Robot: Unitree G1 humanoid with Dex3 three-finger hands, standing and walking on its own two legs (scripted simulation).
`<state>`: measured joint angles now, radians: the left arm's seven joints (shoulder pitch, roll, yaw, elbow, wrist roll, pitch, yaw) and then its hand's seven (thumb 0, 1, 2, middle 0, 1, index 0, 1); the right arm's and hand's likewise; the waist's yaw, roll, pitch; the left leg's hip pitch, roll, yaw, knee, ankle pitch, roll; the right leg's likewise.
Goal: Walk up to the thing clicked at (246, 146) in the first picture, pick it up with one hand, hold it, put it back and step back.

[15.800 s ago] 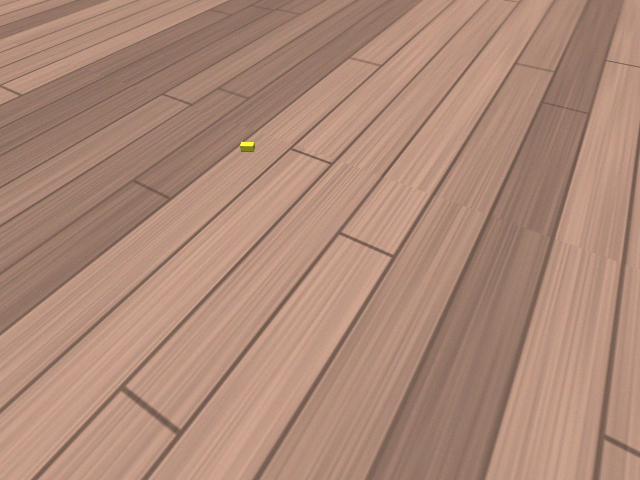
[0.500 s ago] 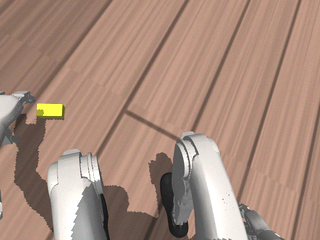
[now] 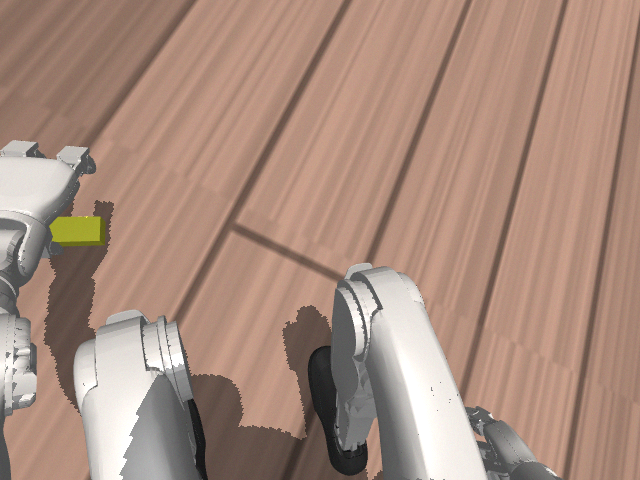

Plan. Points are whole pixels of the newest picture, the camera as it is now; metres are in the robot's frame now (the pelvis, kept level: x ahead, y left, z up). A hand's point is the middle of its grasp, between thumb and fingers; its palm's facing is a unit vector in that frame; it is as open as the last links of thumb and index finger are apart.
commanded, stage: approach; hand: left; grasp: from above
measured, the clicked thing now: (76, 231) +0.46 +0.27 -0.30
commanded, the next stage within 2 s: rest palm in 0.88 s
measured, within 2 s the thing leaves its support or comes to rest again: neither
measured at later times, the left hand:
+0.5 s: hand (11, 244) +0.42 +0.30 -0.17, palm faces -0.50 -0.02 -0.86, open 12.8 cm
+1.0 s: hand (44, 214) +0.46 +0.28 -0.19, palm faces -0.45 +0.03 -0.89, open 12.8 cm
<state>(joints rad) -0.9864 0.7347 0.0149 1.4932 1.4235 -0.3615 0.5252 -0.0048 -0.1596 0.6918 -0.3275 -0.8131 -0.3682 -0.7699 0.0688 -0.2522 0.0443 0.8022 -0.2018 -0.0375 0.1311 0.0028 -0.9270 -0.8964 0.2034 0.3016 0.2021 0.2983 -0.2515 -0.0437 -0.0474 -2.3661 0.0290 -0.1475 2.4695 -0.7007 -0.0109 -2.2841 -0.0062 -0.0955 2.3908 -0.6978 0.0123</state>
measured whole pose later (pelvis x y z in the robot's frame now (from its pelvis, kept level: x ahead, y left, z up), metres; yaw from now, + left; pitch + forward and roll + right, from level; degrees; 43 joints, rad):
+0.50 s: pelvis +0.00 +0.00 +0.01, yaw +0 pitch +33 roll -9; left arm -0.78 0.77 0.06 1.17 1.23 -0.37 0.29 0.00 -0.30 0.80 -0.25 -0.90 -0.27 -0.86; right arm 0.15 -0.28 0.04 0.73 -0.16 0.00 0.14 0.00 -0.93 -0.90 0.20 0.30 0.20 0.30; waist -0.18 -0.02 0.01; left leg -2.33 0.03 -0.16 2.44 -0.70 -0.01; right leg -2.24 -0.01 -0.10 2.35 -0.69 0.02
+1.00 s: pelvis -0.01 +0.00 +0.00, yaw -1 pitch +33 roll -9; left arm -0.99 0.81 0.08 1.55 1.39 -0.26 0.50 0.00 -0.31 0.85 -0.21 -0.96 -0.24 -0.93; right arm 0.15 -0.27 0.12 0.74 -0.20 -0.07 0.16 0.00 -0.92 -0.90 0.20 0.30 0.20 0.30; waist -0.32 -0.03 0.01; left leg -2.38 0.03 -0.16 2.48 -0.68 0.00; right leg -2.29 0.00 -0.11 2.38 -0.67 0.02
